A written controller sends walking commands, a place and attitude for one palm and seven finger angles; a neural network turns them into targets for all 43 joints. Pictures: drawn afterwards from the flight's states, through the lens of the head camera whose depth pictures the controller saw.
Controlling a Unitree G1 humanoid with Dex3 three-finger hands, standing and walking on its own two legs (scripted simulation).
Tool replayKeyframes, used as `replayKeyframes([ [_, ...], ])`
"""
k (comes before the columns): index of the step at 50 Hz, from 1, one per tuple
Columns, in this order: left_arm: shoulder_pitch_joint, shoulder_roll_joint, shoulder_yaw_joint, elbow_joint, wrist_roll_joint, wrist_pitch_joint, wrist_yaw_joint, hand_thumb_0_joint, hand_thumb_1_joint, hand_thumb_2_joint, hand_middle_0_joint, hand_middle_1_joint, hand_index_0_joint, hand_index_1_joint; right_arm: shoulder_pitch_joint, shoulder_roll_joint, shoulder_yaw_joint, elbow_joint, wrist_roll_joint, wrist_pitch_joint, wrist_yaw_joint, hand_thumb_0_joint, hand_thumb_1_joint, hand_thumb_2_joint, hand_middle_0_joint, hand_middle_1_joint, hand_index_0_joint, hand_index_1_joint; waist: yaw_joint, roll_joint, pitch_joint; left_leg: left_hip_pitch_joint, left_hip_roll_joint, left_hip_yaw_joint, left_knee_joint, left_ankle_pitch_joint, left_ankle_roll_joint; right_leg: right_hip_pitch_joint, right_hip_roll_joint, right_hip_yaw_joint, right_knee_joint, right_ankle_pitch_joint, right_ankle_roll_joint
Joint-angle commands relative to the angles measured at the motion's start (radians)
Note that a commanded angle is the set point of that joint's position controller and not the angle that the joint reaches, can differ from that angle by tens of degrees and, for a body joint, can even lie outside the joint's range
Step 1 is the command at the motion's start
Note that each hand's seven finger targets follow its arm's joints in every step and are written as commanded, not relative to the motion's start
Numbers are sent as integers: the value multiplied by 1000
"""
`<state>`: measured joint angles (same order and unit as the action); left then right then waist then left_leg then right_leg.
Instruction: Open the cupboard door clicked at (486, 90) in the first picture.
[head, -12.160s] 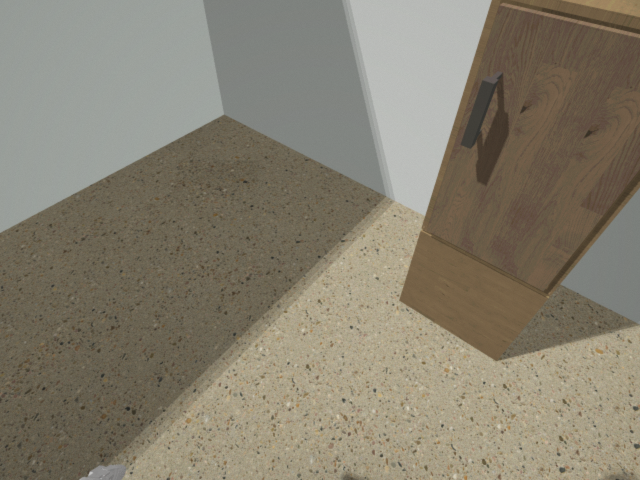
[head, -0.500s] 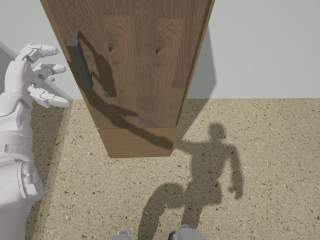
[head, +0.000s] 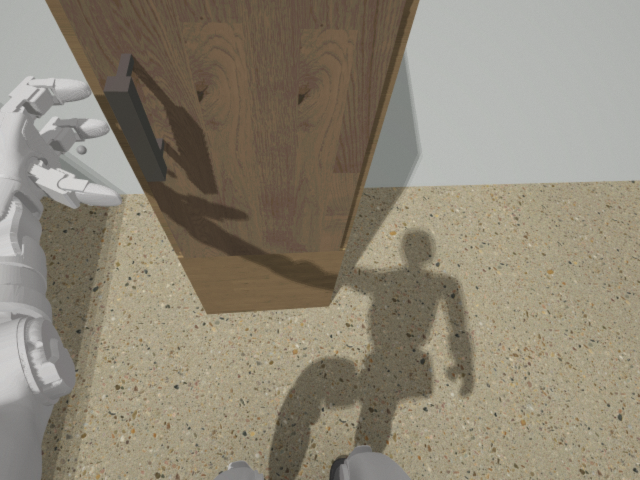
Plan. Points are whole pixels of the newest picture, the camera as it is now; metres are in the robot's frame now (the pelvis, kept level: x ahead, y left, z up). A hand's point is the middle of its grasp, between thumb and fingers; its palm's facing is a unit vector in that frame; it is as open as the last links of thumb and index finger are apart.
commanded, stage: move the hooked fingers beside the handle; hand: left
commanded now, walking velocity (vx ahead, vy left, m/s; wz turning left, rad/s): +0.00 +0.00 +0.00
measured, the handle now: (142, 122) +0.53 +0.19 +0.10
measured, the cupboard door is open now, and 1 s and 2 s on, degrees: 0 0 0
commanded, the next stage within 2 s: slide the fingers in behind the handle in 0.48 s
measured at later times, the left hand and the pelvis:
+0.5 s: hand (72, 153) +0.48 +0.25 +0.10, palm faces +0.01 -1.00 +0.00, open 14.0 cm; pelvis +0.00 +0.01 +0.00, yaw +1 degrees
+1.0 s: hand (99, 151) +0.48 +0.23 +0.10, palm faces +0.01 -1.00 +0.01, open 14.1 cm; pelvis +0.00 +0.00 +0.00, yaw +0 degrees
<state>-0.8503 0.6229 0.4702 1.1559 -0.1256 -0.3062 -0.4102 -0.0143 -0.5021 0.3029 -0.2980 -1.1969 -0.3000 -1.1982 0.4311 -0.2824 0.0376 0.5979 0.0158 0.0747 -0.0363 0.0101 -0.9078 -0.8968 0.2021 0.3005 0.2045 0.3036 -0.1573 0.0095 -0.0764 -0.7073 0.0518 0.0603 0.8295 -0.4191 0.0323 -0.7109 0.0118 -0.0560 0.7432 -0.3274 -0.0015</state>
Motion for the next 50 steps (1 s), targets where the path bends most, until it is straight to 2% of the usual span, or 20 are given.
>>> replayKeyframes([
  [1,-438,259,0,-230,-32,-80,0,0,-500,300,-300,-1200,-300,-1200,121,-178,-67,-52,1,-17,-14,0,-900,-900,200,300,200,300,10,160,-431,325,-21,-89,-68,492,-8,174,35,20,-36,344,-16],
  [3,-427,277,12,-205,-36,-72,-4,0,-500,300,-300,-1200,-300,-1200,122,-186,-68,-50,3,-14,-19,0,-900,-900,200,300,200,300,11,113,-423,310,-20,-95,-71,490,-5,185,35,18,-34,348,-16],
  [5,-442,252,-11,-211,-34,-64,-6,0,-500,300,-300,-1200,-300,-1200,113,-182,-65,-50,3,-17,-19,0,-900,-900,200,300,200,300,5,162,-413,316,-22,-89,-73,468,-7,167,31,20,-39,334,-16],
  [9,-424,269,11,-212,-41,-69,0,0,-500,300,-300,-1200,-300,-1200,115,-184,-65,-51,1,-16,-17,0,-900,-900,200,300,200,300,15,110,-427,319,-19,-101,-67,506,-9,178,33,14,-29,348,-17],
  [10,-408,249,-3,-210,-43,-67,-3,0,-500,300,-300,-1200,-300,-1200,108,-182,-64,-58,2,-16,-15,0,-900,-900,200,300,200,300,18,135,-426,322,-20,-96,-68,515,-11,179,33,16,-28,352,-18],
  [17,-466,258,-13,-181,-36,-67,1,0,-500,300,-300,-1200,-300,-1200,101,-188,-59,-57,2,-17,-21,0,-900,-900,200,300,200,300,-4,94,-377,271,-24,-99,-65,416,-5,156,32,16,-28,298,-19],
  [21,-510,280,-10,-195,-24,-81,3,0,-500,300,-300,-1200,-300,-1200,105,-188,-58,-49,1,-23,-23,0,-900,-900,200,300,200,300,-8,151,-417,302,-21,-109,-57,430,-12,132,30,17,-20,287,-19],
  [24,-516,219,-45,-216,-31,-87,1,0,-500,300,-300,-1200,-300,-1200,109,-184,-61,-41,-2,-27,-17,0,-900,-900,200,300,200,300,-8,210,-463,381,-13,-126,-46,499,-26,81,34,7,-14,272,-22],
  [25,-507,225,-36,-183,-33,-78,3,0,-500,300,-300,-1200,-300,-1200,115,-188,-60,-35,-3,-28,-16,0,-900,-900,200,300,200,300,-11,159,-434,356,-12,-129,-49,473,-23,80,37,3,-16,261,-21],
  [26,-519,217,-48,-179,-35,-72,3,0,-500,300,-300,-1200,-300,-1200,114,-189,-61,-31,-2,-27,-17,0,-900,-900,200,300,200,300,-21,157,-416,343,-12,-127,-52,465,-21,80,36,4,-20,261,-20],
  [28,-478,263,-2,-174,-33,-66,8,0,-500,300,-300,-1200,-300,-1200,122,-194,-62,-39,-3,-25,-17,0,-900,-900,200,300,200,300,5,138,-446,332,-13,-124,-50,489,-19,111,35,6,-14,283,-21],
  [30,-482,220,-41,-167,-24,-52,13,0,-500,300,-300,-1200,-300,-1200,120,-187,-58,-42,-4,-23,-14,0,-900,-900,200,300,200,300,-5,152,-416,308,-17,-116,-53,469,-18,101,33,4,-14,280,-19],
  [32,-490,228,-28,-167,-27,-54,27,0,-500,300,-300,-1200,-300,-1200,129,-189,-59,-42,-6,-23,-12,0,-900,-900,200,300,200,300,-4,122,-400,293,-17,-119,-57,452,-15,112,35,1,-16,272,-22],
  [34,-483,274,11,-220,-19,-69,40,0,-500,300,-300,-1200,-300,-1200,133,-189,-63,-53,-8,-22,-10,0,-900,-900,200,300,200,300,16,156,-478,321,-17,-117,-53,490,-18,142,35,9,-8,301,-21],
  [37,-464,185,-34,-255,-32,-82,49,0,-500,300,-300,-1200,-300,-1200,135,-176,-68,-51,-10,-22,0,0,-900,-900,200,300,200,300,6,152,-476,366,-11,-118,-43,564,-20,126,41,2,-9,324,-21],
  [39,-428,231,5,-231,-30,-72,56,0,-500,300,-300,-1200,-300,-1200,132,-182,-70,-50,-7,-16,1,0,-900,-900,200,300,200,300,19,125,-461,318,-14,-106,-52,514,-16,158,39,8,-13,327,-18],
  [41,-441,199,-29,-239,-22,-65,62,0,-500,300,-300,-1200,-300,-1200,124,-177,-68,-56,-4,-17,3,0,-900,-900,200,300,200,300,12,130,-419,290,-18,-99,-66,464,-13,161,37,7,-19,312,-18],
  [44,-432,193,-25,-271,-19,-75,70,0,-500,300,-300,-1200,-300,-1200,125,-175,-72,-55,-6,-18,3,0,-900,-900,200,300,200,300,19,157,-458,338,-16,-104,-60,503,-16,153,38,9,-18,320,-21],
  [45,-431,151,-55,-263,-26,-74,68,0,-500,300,-300,-1200,-300,-1200,121,-171,-70,-52,-5,-21,4,0,-900,-900,200,300,200,300,7,132,-442,337,-15,-103,-61,500,-15,150,39,7,-22,322,-19],
  [50,-476,135,-72,-225,-25,-74,74,0,-500,300,-300,-1200,-300,-1200,111,-172,-67,-42,-3,-27,0,0,-900,-900,200,300,200,300,-8,107,-380,276,-25,-96,-69,385,-7,146,35,13,-30,280,-19],
])
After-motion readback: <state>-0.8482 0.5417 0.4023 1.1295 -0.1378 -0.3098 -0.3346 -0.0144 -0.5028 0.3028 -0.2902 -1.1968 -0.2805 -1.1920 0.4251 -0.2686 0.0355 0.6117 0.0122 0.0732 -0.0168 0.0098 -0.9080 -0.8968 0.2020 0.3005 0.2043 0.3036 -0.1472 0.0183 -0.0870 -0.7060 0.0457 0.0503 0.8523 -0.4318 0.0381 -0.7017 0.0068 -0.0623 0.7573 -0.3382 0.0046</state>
